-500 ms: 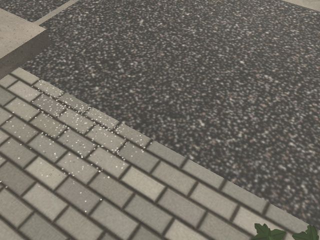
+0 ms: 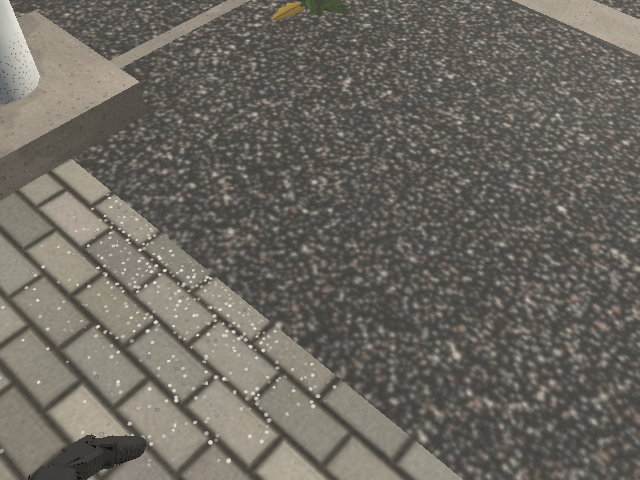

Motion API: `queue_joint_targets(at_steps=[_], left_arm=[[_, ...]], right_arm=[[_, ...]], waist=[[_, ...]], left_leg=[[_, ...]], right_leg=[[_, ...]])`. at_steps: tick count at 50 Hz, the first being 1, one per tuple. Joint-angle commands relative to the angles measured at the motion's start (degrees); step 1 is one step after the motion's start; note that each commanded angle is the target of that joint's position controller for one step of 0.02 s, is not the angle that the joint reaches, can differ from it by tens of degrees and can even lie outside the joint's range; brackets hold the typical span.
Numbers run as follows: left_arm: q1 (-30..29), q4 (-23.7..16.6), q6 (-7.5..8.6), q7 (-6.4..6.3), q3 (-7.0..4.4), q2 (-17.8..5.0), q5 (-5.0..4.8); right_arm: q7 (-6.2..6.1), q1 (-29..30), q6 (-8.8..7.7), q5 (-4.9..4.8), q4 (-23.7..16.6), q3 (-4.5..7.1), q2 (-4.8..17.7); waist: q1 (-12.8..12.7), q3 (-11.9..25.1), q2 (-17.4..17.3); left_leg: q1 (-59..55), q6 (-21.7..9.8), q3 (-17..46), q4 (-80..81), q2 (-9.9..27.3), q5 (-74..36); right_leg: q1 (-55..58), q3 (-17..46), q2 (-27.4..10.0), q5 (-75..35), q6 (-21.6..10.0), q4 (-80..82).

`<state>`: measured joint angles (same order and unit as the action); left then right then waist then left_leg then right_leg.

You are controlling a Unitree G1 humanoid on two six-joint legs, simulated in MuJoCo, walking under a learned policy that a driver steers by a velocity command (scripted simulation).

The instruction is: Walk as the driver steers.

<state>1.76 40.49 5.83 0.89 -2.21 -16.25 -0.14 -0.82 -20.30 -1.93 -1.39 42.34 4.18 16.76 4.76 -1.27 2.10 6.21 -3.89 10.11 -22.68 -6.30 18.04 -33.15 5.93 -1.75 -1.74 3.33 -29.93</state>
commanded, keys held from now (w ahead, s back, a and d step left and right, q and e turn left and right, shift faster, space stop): w+q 0.24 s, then q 0.18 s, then e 0.58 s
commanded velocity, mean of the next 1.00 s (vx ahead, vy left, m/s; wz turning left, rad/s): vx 0.23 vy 0.00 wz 0.16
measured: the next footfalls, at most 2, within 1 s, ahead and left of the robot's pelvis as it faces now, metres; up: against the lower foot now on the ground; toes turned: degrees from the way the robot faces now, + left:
right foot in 0.06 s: +0.22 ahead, -0.14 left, +0.00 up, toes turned +7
left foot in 0.54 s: +0.39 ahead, +0.15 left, +0.00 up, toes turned +18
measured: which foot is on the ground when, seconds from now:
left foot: down 0.00-0.08, up 0.10-0.52, down 0.54-0.96, up 0.98-1.00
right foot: up 0.00-0.04, down 0.06-0.54, up 0.56-0.94, down 0.96-1.00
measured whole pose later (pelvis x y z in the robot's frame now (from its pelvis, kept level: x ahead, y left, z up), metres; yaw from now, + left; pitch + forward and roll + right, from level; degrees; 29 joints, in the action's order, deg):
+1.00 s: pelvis +0.32 +0.00 -0.01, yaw +5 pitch +0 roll +2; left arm 12.0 46.4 -3.2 -0.3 -4.2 -17.3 0.2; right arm -2.4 -4.5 1.7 -0.1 44.7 4.7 16.8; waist -1.6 -2.2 -1.0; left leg 20.9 1.0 -9.4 -36.5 4.6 18.9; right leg -17.5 -2.2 -2.0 20.1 -2.2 -36.6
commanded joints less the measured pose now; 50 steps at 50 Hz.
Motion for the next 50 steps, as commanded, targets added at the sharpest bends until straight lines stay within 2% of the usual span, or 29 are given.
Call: queue_joint_targets(at_steps=[1, 2, 3, 4, 5, 6, 7, 8, 9, 11, 16, 20, 23, 25, 26, 27, 28, 29, 30, 31, 32, 34, 36, 40, 44, 47, 48, 49, 50], left_arm=[[-1.75, -4.23, 1.61, 0.34, -2.43, -7.38, -0.41], [1.83, -3.23, 1.88, 0.21, -2.90, -7.90, -0.34], [7.34, -2.11, 2.15, -0.15, -3.73, -9.48, 0.29], [15.61, -1.39, 2.18, -0.63, -4.52, -12.54, 1.03], [19.99, 0.97, 1.22, -0.33, -5.66, -16.92, 1.12], [18.41, -0.04, 1.00, -0.05, -4.54, -11.26, -0.17], [15.96, -0.64, 0.73, -0.31, -3.63, -7.99, -0.16], [12.93, -0.91, 0.40, -0.35, -3.07, -7.05, 0.53], [11.28, -0.46, 0.20, -0.41, -2.66, -5.72, 0.74], [10.42, 0.34, 0.47, -0.64, -2.34, -4.62, 0.88], [9.03, 2.09, 0.25, -1.12, -3.55, -8.17, 0.59], [8.82, 3.14, -1.40, -2.07, -3.77, -9.51, -0.14], [11.33, 4.86, -2.13, -1.93, -4.01, -10.77, -1.51], [10.50, 5.50, -2.39, -1.71, -4.11, -11.53, -2.43], [10.64, 6.08, -2.33, -1.43, -3.58, -10.32, -2.36], [13.08, 6.13, -1.86, -0.99, -2.33, -7.46, -0.75], [18.26, 5.55, -1.49, 0.06, 0.16, -1.80, 1.65], [22.44, 8.58, -2.09, 0.54, 0.04, -3.92, 0.08], [18.51, 7.87, -3.02, 0.63, -1.21, -8.34, -2.16], [13.20, 6.50, -3.89, 0.04, -1.25, -8.22, -2.35], [11.24, 6.71, -5.08, -0.97, -1.38, -7.77, -1.59], [14.49, 7.97, -7.41, -2.25, -1.59, -6.96, -0.85], [15.82, 7.97, -8.22, -3.05, -1.93, -6.57, -0.56], [11.52, 5.43, -9.16, -3.12, -2.25, -5.61, -0.49], [9.96, 3.77, -9.23, -2.06, -2.59, -5.75, -0.41], [14.47, 4.84, -9.12, -0.84, -3.17, -5.84, -0.21], [16.13, 5.37, -9.02, -0.69, -3.70, -7.16, 0.33], [16.35, 4.39, -8.77, -1.47, -4.98, -12.59, 0.49], [15.12, 2.51, -8.06, -1.54, -5.63, -17.77, 1.50]], right_arm=[[-0.54, 0.07, -0.15, 0.05, -2.93, 2.52, 8.95], [-0.51, 0.89, 0.02, 0.13, -3.22, 2.32, 8.21], [-0.34, 1.00, -0.05, 0.39, -3.68, 1.55, 6.08], [-0.15, -0.03, -0.20, 1.30, -4.65, 0.24, 2.60], [-0.03, -8.42, -0.77, -0.60, -6.29, -0.66, -0.05], [-0.31, -6.91, -0.76, -1.08, -4.72, 0.41, 6.40], [-0.32, -0.11, -0.45, -0.60, -5.52, 1.37, 9.46], [-0.42, 2.80, -0.12, -0.02, -6.10, 1.43, 8.90], [-0.20, 4.46, -0.08, 0.53, -6.78, 1.56, 8.15], [0.46, 3.57, 0.37, -0.26, -6.97, 1.46, 5.80], [0.74, 7.12, 1.17, 0.65, -9.51, 0.73, 2.92], [2.36, 12.03, 0.99, 0.66, -10.58, 0.37, 2.02], [3.39, 14.81, 0.95, 0.91, -12.47, 0.73, 2.63], [3.26, 10.90, 0.61, 1.56, -11.57, 1.55, 4.15], [2.70, 5.93, 0.32, 1.92, -9.72, 2.37, 5.76], [1.64, 2.03, 0.30, 2.85, -8.78, 3.04, 9.43], [0.60, 1.88, 0.38, 5.12, -9.73, 1.84, 10.85], [0.76, 2.28, 0.50, 4.19, -10.34, 0.34, 6.77], [1.48, 3.24, 0.78, 2.80, -8.67, 0.56, 5.96], [1.72, 7.29, 0.60, 2.16, -7.85, 0.19, 5.19], [1.61, 11.08, 0.46, 2.23, -7.48, -0.36, 3.77], [1.18, 15.80, 0.41, 3.23, -6.83, 0.14, 5.12], [0.25, 16.78, 0.45, 3.32, -6.28, 1.08, 6.91], [-1.33, 16.95, 1.09, 2.76, -4.30, 1.38, 6.30], [-1.74, 17.45, 1.95, 2.20, -2.65, 1.81, 6.78], [-1.74, 19.17, 2.79, 0.46, -1.60, 2.14, 7.49], [-1.73, 17.40, 3.10, -0.12, -0.45, 1.98, 6.01], [-1.46, 14.53, 3.43, 1.07, -0.05, 1.52, 3.31], [-1.90, 19.89, 3.20, 2.03, -3.47, 1.43, 3.34]], waist=[[-2.74, 1.53, -9.06], [-4.81, 2.48, -9.46], [-7.49, 6.43, -8.46], [-10.39, 14.40, -1.48], [-6.51, 20.15, 18.46], [-8.16, 15.77, 11.16], [-9.77, 8.64, 5.80], [-8.76, 4.85, 2.15], [-7.85, 1.96, 2.27], [-6.18, 0.95, 5.07], [-5.05, -0.01, 2.90], [-6.84, 1.43, 2.96], [-7.14, 2.11, 2.62], [-3.90, 4.10, 2.36], [-1.12, 6.71, 0.44], [-0.29, 11.52, -4.38], [-3.27, 19.62, -16.82], [-2.57, 28.80, -12.46], [-1.49, 25.11, -10.00], [-2.55, 17.51, -7.83], [-3.64, 12.06, -6.44], [-7.04, 7.96, -8.42], [-7.30, 7.56, -9.66], [-5.74, 6.14, -9.28], [-5.46, 5.77, -9.32], [-8.46, 6.26, -8.63], [-8.66, 4.83, -5.46], [-6.56, 2.59, 8.91], [-7.55, -0.09, 17.11]], left_leg=[[2.40, -6.72, 13.53, 0.87, 14.42, -12.25], [2.66, -5.80, 13.74, -1.93, 13.42, -13.30], [4.60, -4.07, 11.77, -8.95, 10.54, -14.68], [11.46, -1.89, 6.46, -24.96, 6.46, -5.61], [32.02, 1.73, -0.46, -43.06, -0.43, 17.02], [38.75, 2.43, 1.06, -50.01, 4.64, 14.61], [39.95, 2.65, -0.16, -51.30, 6.44, 9.14], [37.81, 2.99, -1.79, -50.22, 8.38, 5.09], [36.77, 3.18, -1.79, -47.77, 9.85, 2.46], [32.82, 3.22, -2.98, -44.89, 11.77, 0.09], [33.13, 5.58, -6.26, -33.36, 11.81, -6.01], [25.57, 4.84, -10.55, -19.22, 9.91, -18.56], [21.85, 2.57, -10.50, -13.08, 8.29, -15.54], [15.12, 0.03, -11.12, -7.41, 5.91, -14.60], [6.57, -1.68, -11.67, -2.31, 4.68, -21.63], [-5.93, -4.13, -6.26, -3.53, 11.26, -46.00], [-23.90, -14.97, 13.01, -8.82, 29.44, -76.00], [-23.35, -19.61, 15.64, -10.35, 33.46, -76.37], [-18.00, -18.05, 11.23, -6.18, 29.80, -59.67], [-11.70, -14.29, 7.75, -2.88, 25.75, -46.32], [-4.59, -11.56, 5.06, -0.27, 23.83, -38.30], [7.88, -9.76, -1.15, 4.12, 21.27, -31.68], [10.13, -10.35, -4.00, 5.82, 21.31, -27.37], [9.99, -10.62, -5.86, 8.59, 23.34, -13.78], [7.75, -9.59, -7.79, 7.68, 24.64, -11.96], [7.98, -5.69, -11.42, 1.91, 23.27, -11.81], [10.31, -1.95, -14.28, -4.01, 20.51, -7.43], [19.72, 4.19, -20.57, -19.36, 13.69, 3.26], [32.13, 7.49, -16.39, -30.74, 4.66, 19.75]], right_leg=[[8.91, -0.62, 1.31, 3.91, -1.94, 2.25], [13.62, -1.58, 1.47, 4.60, -3.20, 4.19], [23.06, -0.70, -0.60, 5.22, -5.25, 4.89], [37.54, 8.84, -10.40, 9.04, -8.56, 4.25], [53.96, 36.22, -22.56, 21.87, -18.34, 9.61], [51.05, 39.63, -22.32, 35.54, -17.05, 12.87], [44.13, 29.96, -19.55, 33.34, -14.34, 13.61], [37.33, 22.37, -17.07, 25.01, -12.97, 14.34], [32.61, 17.20, -15.12, 18.64, -12.91, 15.43], [28.04, 9.33, -12.35, 12.51, -12.18, 17.97], [26.94, -3.59, -12.75, -17.81, -14.12, 17.70], [27.01, -11.99, -10.55, -20.31, -11.89, 15.85], [29.98, -11.09, -12.33, -21.69, -11.58, 12.13], [31.12, -10.30, -12.19, -27.06, -10.65, 5.66], [29.57, -11.38, -9.97, -25.71, -9.02, -1.25], [22.60, -12.69, -6.32, -12.42, -5.97, -11.22], [5.53, -10.57, 0.82, 37.80, -1.41, -30.77], [6.96, 1.95, 0.40, 47.40, -0.12, -37.82], [4.15, 1.51, -1.31, 44.17, 0.36, -38.25], [1.93, -0.42, -3.33, 41.48, 0.55, -35.16], [2.70, -0.74, -4.25, 38.45, 1.13, -31.54], [11.62, -3.05, -3.24, 32.54, 2.63, -27.20], [13.23, -5.25, -2.22, 29.49, 2.73, -26.66], [11.16, -5.77, -3.70, 25.52, 0.86, -24.58], [12.86, -7.58, -3.47, 24.58, -1.08, -18.36], [20.28, -10.65, -1.06, 17.36, -4.25, -4.99], [22.86, -8.46, -0.53, 13.17, -6.44, 1.72], [26.32, 8.23, -10.95, 0.71, -11.16, 10.33], [25.07, 24.84, -20.91, -6.86, -21.56, 13.69]])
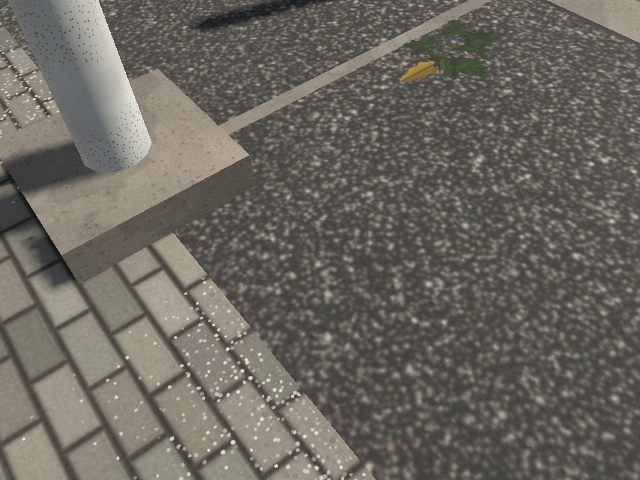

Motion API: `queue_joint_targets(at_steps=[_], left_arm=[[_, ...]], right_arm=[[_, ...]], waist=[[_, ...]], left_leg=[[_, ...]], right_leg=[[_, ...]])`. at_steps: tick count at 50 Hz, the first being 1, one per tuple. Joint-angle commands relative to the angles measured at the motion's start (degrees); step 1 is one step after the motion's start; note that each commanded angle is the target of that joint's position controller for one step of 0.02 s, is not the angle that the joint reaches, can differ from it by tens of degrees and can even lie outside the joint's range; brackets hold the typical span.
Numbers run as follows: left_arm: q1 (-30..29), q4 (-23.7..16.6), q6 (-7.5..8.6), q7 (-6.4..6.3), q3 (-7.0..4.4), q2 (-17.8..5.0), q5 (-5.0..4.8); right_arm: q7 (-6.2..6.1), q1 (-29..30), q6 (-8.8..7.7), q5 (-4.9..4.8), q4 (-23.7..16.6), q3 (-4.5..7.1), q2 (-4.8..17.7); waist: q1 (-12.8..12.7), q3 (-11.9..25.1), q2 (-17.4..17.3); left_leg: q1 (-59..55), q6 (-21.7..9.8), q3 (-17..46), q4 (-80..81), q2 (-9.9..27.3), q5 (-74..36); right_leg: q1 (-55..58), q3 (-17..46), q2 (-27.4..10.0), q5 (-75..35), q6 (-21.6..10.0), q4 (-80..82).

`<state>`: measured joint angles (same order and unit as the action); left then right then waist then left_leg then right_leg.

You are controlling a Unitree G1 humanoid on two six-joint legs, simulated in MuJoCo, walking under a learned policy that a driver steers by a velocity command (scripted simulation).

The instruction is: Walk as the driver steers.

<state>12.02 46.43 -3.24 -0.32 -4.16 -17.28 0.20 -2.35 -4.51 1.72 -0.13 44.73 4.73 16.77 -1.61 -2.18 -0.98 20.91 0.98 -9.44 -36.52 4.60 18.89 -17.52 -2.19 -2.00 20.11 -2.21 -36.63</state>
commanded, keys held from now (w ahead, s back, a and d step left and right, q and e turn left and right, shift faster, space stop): e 0.50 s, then no key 0.50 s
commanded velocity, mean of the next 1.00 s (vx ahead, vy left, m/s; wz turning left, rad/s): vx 0.01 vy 0.00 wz -0.40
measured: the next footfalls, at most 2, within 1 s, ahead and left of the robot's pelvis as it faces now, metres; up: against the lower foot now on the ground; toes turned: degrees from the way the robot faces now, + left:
left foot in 0.46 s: +0.11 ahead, +0.12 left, +0.00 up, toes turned -22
right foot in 0.84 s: +0.00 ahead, -0.12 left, +0.00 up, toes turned -21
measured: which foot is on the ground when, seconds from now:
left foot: up 0.00-0.44, down 0.46-1.00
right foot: down 0.00-0.46, up 0.48-0.82, down 0.84-1.00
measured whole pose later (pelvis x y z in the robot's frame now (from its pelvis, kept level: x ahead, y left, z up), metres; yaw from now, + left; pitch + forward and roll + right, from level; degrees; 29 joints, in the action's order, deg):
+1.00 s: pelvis +0.02 -0.01 +0.01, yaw -23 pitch -1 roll +0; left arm 8.9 44.2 -1.0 -0.3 -1.6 -14.0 1.0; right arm -0.9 -9.0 0.0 0.8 52.5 1.8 16.8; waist 1.8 -2.4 -1.6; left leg 9.8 3.5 0.1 -25.7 3.3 14.8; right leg -10.5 2.0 1.4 16.1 -1.0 -27.7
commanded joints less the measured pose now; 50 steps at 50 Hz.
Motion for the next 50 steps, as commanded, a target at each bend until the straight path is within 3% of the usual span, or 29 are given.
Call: queue_joint_targets(at_steps=[1, 2, 3, 4, 6, 10, 14, 17, 20, 22, 23, 24, 25, 26, 27, 28, 29, 32, 35, 38, 40, 41, 42, 43, 44, 45, 47, 50], left_arm=[[4.07, -4.07, 2.52, -0.01, -3.25, -14.80, 2.51], [1.46, -4.45, 3.66, -0.08, -2.90, -13.39, 2.03], [-1.62, -5.10, 4.02, -0.38, -2.74, -11.86, 0.62], [-3.19, -5.55, 3.98, -0.74, -2.14, -9.94, -0.59], [-1.92, -5.72, 3.77, -1.38, -1.51, -8.41, -0.68], [0.89, -5.70, 3.17, -2.22, -2.09, -9.51, -0.94], [-0.11, -6.62, 2.32, -2.29, -2.75, -10.95, -0.86], [-1.75, -7.44, 1.80, -1.85, -2.91, -11.19, -0.84], [-3.86, -8.32, 1.27, -1.71, -2.83, -10.90, -1.29], [-6.18, -9.21, 0.78, -2.07, -2.52, -10.24, -2.00], [-4.94, -9.53, 0.73, -2.23, -1.97, -8.35, -1.66], [-0.34, -9.10, 0.91, -1.90, -1.01, -4.54, -0.52], [-0.46, -10.21, 1.43, -1.85, -2.32, -8.39, -1.15], [0.42, -8.85, 1.60, -1.94, -3.50, -12.44, -0.87], [0.29, -7.87, 1.33, -1.96, -3.97, -12.75, -1.00], [0.77, -6.83, 0.70, -2.22, -3.76, -11.03, -0.95], [0.44, -6.96, 0.37, -2.24, -3.35, -9.68, -0.80], [-2.54, -8.33, 0.69, -2.00, -2.06, -6.54, -1.37], [-4.29, -8.97, 0.98, -1.73, -0.69, -4.47, -0.71], [-3.76, -8.36, 1.10, -1.33, -0.51, -5.18, -0.92], [0.00, -6.31, 1.13, -1.00, -0.67, -5.09, -0.72], [0.00, -6.32, 1.08, -1.03, -0.89, -6.45, -0.41], [0.77, -6.81, 0.93, -1.50, -1.34, -9.66, -0.02], [-2.70, -7.05, 0.81, -1.44, -1.00, -10.39, 0.75], [-4.97, -7.74, 1.41, -0.65, -0.02, -6.19, 0.88], [-5.37, -7.03, 2.01, -0.16, 0.35, -4.90, 1.16], [-4.13, -5.83, 2.90, 0.09, 0.10, -6.32, 1.11], [-2.88, -4.24, 3.46, -0.15, 0.60, -5.33, 0.68]], right_arm=[[-0.55, 7.14, -0.52, 0.93, -6.32, 1.34, 4.77], [-0.54, 5.88, -0.44, 0.17, -5.64, 1.80, 5.57], [-0.88, 3.71, -0.34, 0.29, -3.94, 2.24, 6.06], [-1.20, 2.94, -0.29, 0.72, -3.15, 2.57, 6.85], [-1.04, 2.45, -0.71, 0.55, -2.82, 2.54, 5.91], [-0.83, 4.00, -1.47, -0.20, -2.94, 1.81, 4.09], [-0.03, 4.87, -1.96, -0.43, -2.79, 1.51, 4.32], [0.60, 3.80, -2.57, -0.70, -2.36, 1.56, 5.13], [1.39, 1.45, -3.46, -0.87, -1.73, 1.66, 5.85], [1.91, -2.70, -4.01, -0.78, -0.29, 1.98, 6.34], [1.76, -4.27, -3.93, -0.18, 0.13, 2.64, 8.88], [1.16, -2.99, -3.30, 0.69, -0.71, 3.01, 12.31], [1.49, -2.74, -3.14, 2.59, -0.94, 2.94, 12.70], [1.56, -0.83, -3.40, 2.14, -2.02, 2.07, 9.84], [1.45, 1.31, -3.43, 1.38, -2.26, 1.40, 7.39], [1.37, 2.26, -3.35, 0.63, -2.52, 0.98, 6.50], [1.21, 2.18, -3.26, 0.03, -2.19, 0.73, 6.36], [0.64, -0.93, -2.75, 0.38, -0.59, 0.45, 6.82], [0.61, -0.89, -2.33, 0.27, 0.14, 0.47, 8.08], [1.17, -1.98, -1.81, -0.22, 1.19, 0.68, 9.93], [1.40, -1.47, -1.68, -1.09, 1.81, 0.15, 9.19], [1.57, -4.01, -2.06, -1.20, 2.93, -0.40, 7.89], [2.03, -5.50, -2.78, 0.54, 2.81, -1.31, 5.66], [2.20, -7.45, -3.33, 1.37, 2.92, -2.08, 2.60], [1.90, -4.08, -3.16, 1.65, 2.94, -1.95, 4.78], [1.85, -2.27, -3.05, 1.44, 2.93, -1.71, 5.87], [1.23, -2.36, -2.50, 1.04, 4.09, -1.41, 6.96], [1.06, -3.75, -2.29, 0.78, 5.77, -1.56, 6.68]], waist=[[-2.43, 2.87, 13.83], [-0.39, 3.01, 11.56], [1.20, 3.29, 8.35], [1.67, 3.67, 8.14], [1.85, 6.12, 7.85], [0.33, 7.12, 7.83], [-0.43, 5.97, 9.59], [-0.37, 6.13, 10.30], [0.57, 7.01, 10.79], [3.34, 7.37, 9.92], [2.84, 8.64, 6.17], [-0.89, 9.70, -8.63], [-0.33, 7.33, -15.02], [-0.40, 6.07, -8.88], [-0.89, 4.88, -6.57], [-0.92, 4.15, -5.68], [-0.26, 3.32, -6.21], [1.71, 3.76, -7.95], [2.74, 5.41, -8.83], [3.37, 5.41, -9.80], [1.01, 4.91, -8.33], [1.05, 4.82, -6.23], [2.40, 7.83, 1.43], [5.80, 7.84, 11.38], [3.61, 6.83, 8.73], [3.21, 5.55, 7.75], [2.29, 3.37, 8.11], [2.54, 2.58, 6.78]], left_leg=[[17.85, 1.90, 10.62, -25.76, -5.52, 18.64], [18.05, 1.00, 12.76, -27.76, -4.47, 13.11], [18.24, 0.97, 13.28, -27.47, -3.72, 8.56], [18.15, 1.34, 13.57, -26.93, -3.39, 5.82], [15.66, 2.26, 13.49, -27.98, -4.48, 2.26], [15.90, 3.68, 14.18, -17.76, -5.22, -0.04], [10.09, 4.48, 14.52, -8.43, -6.01, 0.13], [5.25, 4.14, 14.71, -3.83, -6.90, 1.36], [0.58, 3.13, 14.70, 3.56, -7.45, 0.45], [-7.59, 1.61, 13.56, 16.32, -6.84, -10.43], [-14.76, -0.59, 17.68, 18.35, -0.73, -16.01], [-20.76, -5.84, 28.88, 17.64, 11.33, -30.49], [-17.57, -15.24, 38.96, 18.83, 18.53, -34.76], [-15.83, -16.74, 35.98, 18.84, 17.92, -31.68], [-14.68, -14.53, 30.36, 18.16, 13.88, -28.39], [-14.43, -12.79, 26.37, 17.97, 10.78, -25.03], [-14.44, -12.93, 24.88, 17.95, 9.97, -25.81], [-16.76, -13.85, 20.57, 18.23, 8.09, -28.47], [-17.42, -13.83, 18.71, 17.47, 8.40, -29.72], [-15.37, -13.68, 18.69, 16.52, 8.79, -31.36], [-12.77, -11.52, 17.67, 14.17, 7.58, -29.25], [-9.69, -8.33, 17.01, 13.30, 6.41, -25.27], [-5.21, -3.91, 13.70, 8.21, 3.22, -16.88], [-4.99, -0.07, 9.34, 9.25, -1.28, -1.77], [-9.25, 1.60, 10.29, 10.76, -0.91, -2.76], [-9.89, 2.03, 9.89, 11.53, -1.20, -7.13], [-9.79, 2.28, 9.63, 11.17, -1.36, -10.39], [-10.99, 2.09, 9.96, 12.47, -0.92, -12.13]], right_leg=[[8.11, 31.73, -19.60, -25.48, -17.55, 21.29], [8.33, 26.69, -16.38, -23.41, -14.42, 20.65], [9.18, 23.21, -13.62, -21.55, -11.12, 19.52], [9.81, 21.62, -12.66, -23.17, -9.56, 18.90], [11.09, 19.79, -10.92, -29.54, -9.51, 17.74], [16.49, 20.63, -9.90, -30.08, -9.81, 16.43], [13.00, 23.49, -9.02, -24.79, -10.41, 16.21], [10.76, 26.54, -8.59, -26.82, -10.74, 15.21], [11.12, 29.85, -7.66, -31.03, -9.86, 12.87], [8.59, 29.58, -4.59, -26.85, -6.67, 10.03], [3.41, 27.14, -1.67, -17.09, -3.83, 5.69], [-4.85, 17.44, 6.59, 6.92, -0.39, -7.06], [-14.03, 12.72, 9.79, 19.61, 2.30, -17.78], [-14.43, 13.44, 6.11, 16.50, 3.88, -26.43], [-14.57, 13.01, 5.60, 12.61, 4.78, -29.36], [-14.67, 12.61, 5.40, 10.05, 5.85, -30.77], [-15.34, 12.58, 5.49, 7.79, 6.74, -31.86], [-13.89, 9.49, 5.15, 5.32, 7.87, -24.62], [-7.09, 6.63, 2.30, 5.54, 8.08, -11.78], [0.45, 2.90, 2.32, 2.29, 7.35, -0.32], [8.18, 1.27, 3.18, -9.07, 5.11, 14.24], [13.48, 3.72, 1.83, -15.54, 3.28, 19.24], [20.69, 12.27, -5.64, -30.01, 0.93, 17.60], [15.36, 16.48, -11.17, -32.04, -4.79, 15.02], [10.59, 16.35, -9.99, -23.74, -6.66, 15.87], [10.07, 14.35, -6.95, -17.38, -4.78, 15.99], [8.84, 12.94, -4.59, -16.08, -2.45, 16.29], [8.31, 11.96, -3.69, -18.54, -1.55, 15.71]])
